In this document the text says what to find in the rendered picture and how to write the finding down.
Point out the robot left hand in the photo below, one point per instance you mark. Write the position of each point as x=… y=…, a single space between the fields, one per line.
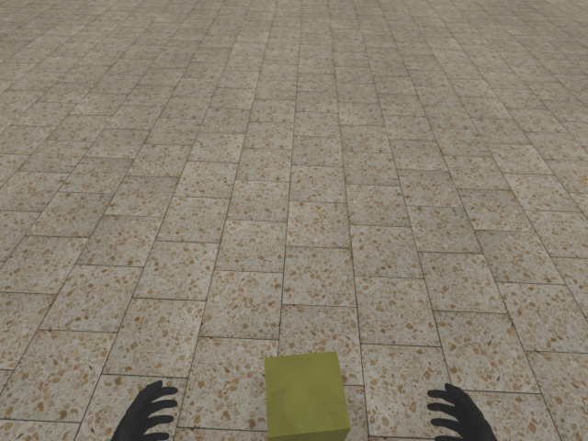
x=135 y=422

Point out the carton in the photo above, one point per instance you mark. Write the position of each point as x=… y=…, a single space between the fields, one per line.
x=305 y=398

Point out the robot right hand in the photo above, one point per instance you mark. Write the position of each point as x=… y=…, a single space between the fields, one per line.
x=471 y=424

